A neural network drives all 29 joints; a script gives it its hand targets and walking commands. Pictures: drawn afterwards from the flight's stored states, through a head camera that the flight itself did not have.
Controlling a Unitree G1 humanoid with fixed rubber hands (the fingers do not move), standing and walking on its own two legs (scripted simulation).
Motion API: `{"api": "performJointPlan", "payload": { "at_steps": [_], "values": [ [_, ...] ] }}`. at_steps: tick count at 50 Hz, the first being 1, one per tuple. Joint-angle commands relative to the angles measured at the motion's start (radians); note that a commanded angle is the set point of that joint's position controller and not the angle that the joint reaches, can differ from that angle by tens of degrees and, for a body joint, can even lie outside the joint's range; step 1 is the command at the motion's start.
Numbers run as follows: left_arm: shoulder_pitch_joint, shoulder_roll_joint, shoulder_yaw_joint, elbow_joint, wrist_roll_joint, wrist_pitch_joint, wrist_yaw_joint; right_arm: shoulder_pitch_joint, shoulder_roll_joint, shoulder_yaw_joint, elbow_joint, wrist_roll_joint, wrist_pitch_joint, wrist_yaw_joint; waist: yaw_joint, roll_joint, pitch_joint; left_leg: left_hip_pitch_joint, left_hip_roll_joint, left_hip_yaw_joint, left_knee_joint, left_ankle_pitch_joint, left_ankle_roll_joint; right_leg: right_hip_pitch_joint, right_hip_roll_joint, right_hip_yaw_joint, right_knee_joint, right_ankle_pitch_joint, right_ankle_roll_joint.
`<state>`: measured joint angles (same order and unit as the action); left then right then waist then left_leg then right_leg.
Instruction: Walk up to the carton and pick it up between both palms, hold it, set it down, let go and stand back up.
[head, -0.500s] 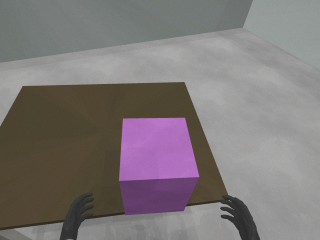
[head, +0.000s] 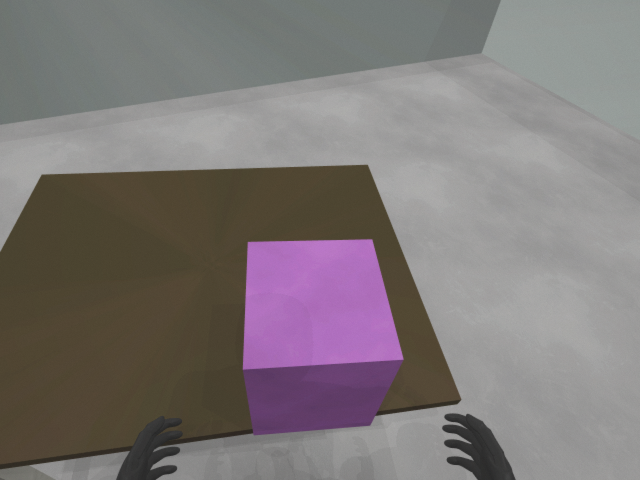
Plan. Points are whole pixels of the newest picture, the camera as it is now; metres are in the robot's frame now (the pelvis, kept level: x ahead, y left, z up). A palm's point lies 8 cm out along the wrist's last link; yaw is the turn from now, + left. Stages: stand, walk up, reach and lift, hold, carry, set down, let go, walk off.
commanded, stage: set down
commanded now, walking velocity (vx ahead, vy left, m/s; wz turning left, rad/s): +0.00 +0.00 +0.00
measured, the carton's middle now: (312, 338) +0.37 +0.02 -0.10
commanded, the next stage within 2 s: let go in 0.46 s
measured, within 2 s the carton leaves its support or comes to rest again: neither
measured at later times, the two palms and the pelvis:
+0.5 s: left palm out of the picture +0.15 +0.24 -0.08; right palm out of the picture +0.15 -0.21 -0.08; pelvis -0.01 +0.01 +0.00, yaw +0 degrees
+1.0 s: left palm out of the picture +0.15 +0.23 -0.08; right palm out of the picture +0.14 -0.23 -0.07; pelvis -0.02 +0.00 +0.00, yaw +0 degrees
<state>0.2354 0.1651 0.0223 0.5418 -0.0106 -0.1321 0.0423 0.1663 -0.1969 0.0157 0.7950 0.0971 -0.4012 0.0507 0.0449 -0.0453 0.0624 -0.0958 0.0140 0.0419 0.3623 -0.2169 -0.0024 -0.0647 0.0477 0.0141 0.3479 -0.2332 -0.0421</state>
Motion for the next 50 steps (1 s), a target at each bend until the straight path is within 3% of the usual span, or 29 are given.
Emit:
{"api": "performJointPlan", "payload": {
  "at_steps": [1,2,4,6,7,8,10,11,12,13,14,15,16,17,18,23,29,33,46,47,48,49,50],
  "values": [
    [-0.019,0.065,0.008,-0.048,0.024,0.036,-0.002,-0.034,-0.105,-0.026,-0.026,-0.028,0.025,-0.006,-0.012,0.035,-0.036,0.115,-0.005,0.009,-0.011,0.266,-0.025,-0.096,-0.037,0.013,-0.075,0.192,0.012],
    [-0.044,0.08,0.027,-0.146,0.003,0.03,-0.001,-0.038,-0.099,-0.037,-0.132,-0.012,0.022,-0.007,0.004,0.028,-0.088,0.106,-0.003,0.009,-0.007,0.278,-0.025,-0.079,-0.037,0.009,-0.068,0.194,0.016],
    [-0.033,0.076,0.009,-0.091,0.012,0.064,-0.005,-0.028,-0.105,-0.036,-0.077,-0.037,0.049,-0.012,-0.017,0.035,-0.054,0.116,-0.005,0.01,-0.008,0.26,-0.027,-0.099,-0.036,0.005,-0.074,0.18,0.012],
    [-0.041,0.082,0.013,-0.133,0.006,0.074,-0.006,-0.022,-0.103,-0.046,-0.12,-0.035,0.06,-0.013,-0.01,0.043,-0.061,0.113,-0.004,0.01,-0.002,0.285,-0.028,-0.096,-0.039,0.006,-0.07,0.197,0.014],
    [-0.034,0.08,0.013,-0.089,0.024,0.101,-0.014,-0.021,-0.103,-0.036,-0.074,-0.043,0.078,-0.014,-0.017,0.045,-0.045,0.127,-0.004,0.008,-0.006,0.272,-0.028,-0.107,-0.041,0.001,-0.079,0.183,0.012],
    [-0.062,0.092,0.018,-0.155,0.01,0.097,-0.009,-0.035,-0.098,-0.047,-0.132,-0.034,0.077,-0.012,-0.005,0.047,-0.071,0.119,-0.002,0.007,-0.005,0.261,-0.03,-0.102,-0.041,-0.001,-0.075,0.161,0.014],
    [-0.058,0.088,0.008,-0.121,0.016,0.131,-0.01,-0.033,-0.102,-0.053,-0.1,-0.054,0.101,-0.014,-0.015,0.045,-0.046,0.122,0.001,0.01,-0.013,0.242,-0.028,-0.121,-0.036,-0.008,-0.083,0.129,0.009],
    [-0.074,0.1,0.013,-0.159,0.008,0.129,-0.008,-0.041,-0.101,-0.059,-0.145,-0.052,0.103,-0.014,-0.01,0.036,-0.067,0.115,-0.001,0.007,-0.009,0.234,-0.026,-0.116,-0.035,-0.011,-0.077,0.119,0.014],
    [-0.062,0.091,0.002,-0.088,0.02,0.16,-0.012,-0.036,-0.106,-0.055,-0.093,-0.073,0.124,-0.015,-0.019,0.054,-0.04,0.124,0.003,0.006,-0.016,0.221,-0.026,-0.132,-0.036,-0.012,-0.084,0.102,0.008],
    [-0.082,0.1,0.008,-0.153,0.007,0.156,-0.01,-0.047,-0.1,-0.067,-0.161,-0.065,0.121,-0.014,-0.011,0.04,-0.065,0.119,0.003,0.007,-0.01,0.226,-0.024,-0.131,-0.036,-0.017,-0.078,0.104,0.011],
    [-0.07,0.103,0.0,-0.103,0.019,0.175,-0.013,-0.037,-0.103,-0.06,-0.105,-0.082,0.137,-0.018,-0.021,0.043,-0.042,0.122,-0.001,0.011,-0.01,0.216,-0.026,-0.132,-0.036,-0.015,-0.082,0.108,0.009],
    [-0.09,0.109,0.009,-0.147,0.004,0.166,-0.012,-0.048,-0.101,-0.063,-0.176,-0.073,0.133,-0.017,-0.012,0.031,-0.06,0.109,-0.002,0.01,-0.01,0.216,-0.023,-0.118,-0.039,-0.012,-0.078,0.112,0.017],
    [-0.079,0.104,-0.003,-0.081,0.024,0.192,-0.017,-0.046,-0.102,-0.06,-0.105,-0.091,0.153,-0.021,-0.026,0.037,-0.03,0.114,-0.002,0.012,-0.014,0.198,-0.021,-0.134,-0.039,-0.016,-0.083,0.106,0.011],
    [-0.109,0.137,0.039,-0.168,0.013,0.166,-0.01,-0.027,-0.037,-0.016,-0.17,-0.044,0.147,-0.018,0.004,0.073,-0.119,0.134,-0.006,0.01,-0.014,0.266,-0.011,-0.104,-0.062,-0.002,-0.089,0.145,0.011],
    [-0.06,0.115,0.019,-0.107,0.025,0.17,-0.009,-0.022,-0.064,-0.029,-0.145,-0.049,0.155,-0.018,-0.024,0.064,-0.087,0.153,-0.012,0.004,-0.008,0.283,-0.018,-0.126,-0.056,-0.002,-0.095,0.18,0.014],
    [-0.101,0.128,0.021,-0.086,0.018,0.207,-0.04,-0.045,-0.077,-0.046,-0.145,-0.084,0.191,-0.038,-0.028,0.051,-0.059,0.156,-0.007,0.008,-0.014,0.235,-0.013,-0.154,-0.046,-0.022,-0.101,0.117,0.018],
    [-0.137,0.13,-0.008,-0.103,0.005,0.227,-0.028,-0.07,-0.093,-0.084,-0.142,-0.115,0.201,-0.026,-0.051,0.046,-0.061,0.137,0.016,0.005,-0.014,0.194,-0.014,-0.165,-0.032,-0.039,-0.073,0.091,0.009],
    [-0.126,0.132,0.001,-0.077,0.009,0.216,-0.029,-0.067,-0.092,-0.069,-0.139,-0.107,0.199,-0.019,-0.043,0.031,-0.071,0.147,0.007,0.006,-0.006,0.225,-0.013,-0.151,-0.037,-0.028,-0.076,0.13,0.011],
    [-0.148,0.13,0.008,-0.085,0.019,0.23,-0.019,-0.059,-0.093,-0.067,-0.158,-0.105,0.209,-0.013,-0.043,0.042,-0.061,0.135,0.004,0.015,-0.015,0.16,-0.006,-0.167,-0.051,-0.012,-0.073,0.12,0.013],
    [-0.115,0.111,-0.007,-0.102,-0.016,0.223,-0.02,-0.05,-0.127,-0.108,-0.257,-0.105,0.197,-0.016,0.011,0.002,-0.093,0.07,-0.017,0.025,0.022,0.148,-0.024,-0.142,-0.045,-0.017,-0.042,0.088,0.019],
    [-0.126,0.119,-0.011,-0.091,-0.015,0.229,-0.025,-0.034,-0.121,-0.096,-0.242,-0.105,0.202,-0.02,-0.018,0.032,-0.082,0.082,-0.012,0.026,0.021,0.135,-0.024,-0.165,-0.045,-0.013,-0.041,0.093,0.012],
    [-0.133,0.127,-0.004,-0.102,-0.015,0.23,-0.026,-0.032,-0.118,-0.097,-0.244,-0.102,0.204,-0.022,-0.008,0.027,-0.073,0.069,-0.015,0.024,0.03,0.138,-0.023,-0.17,-0.047,-0.015,-0.037,0.09,0.014],
    [-0.147,0.238,0.057,-0.035,0.093,0.183,-0.035,0.105,-0.114,-0.09,-0.152,-0.132,0.319,-0.04,-0.058,0.031,-0.018,-0.229,0.096,-0.122,0.065,0.36,0.008,-0.023,-0.098,0.006,0.048,0.122,0.047]
  ]
}}
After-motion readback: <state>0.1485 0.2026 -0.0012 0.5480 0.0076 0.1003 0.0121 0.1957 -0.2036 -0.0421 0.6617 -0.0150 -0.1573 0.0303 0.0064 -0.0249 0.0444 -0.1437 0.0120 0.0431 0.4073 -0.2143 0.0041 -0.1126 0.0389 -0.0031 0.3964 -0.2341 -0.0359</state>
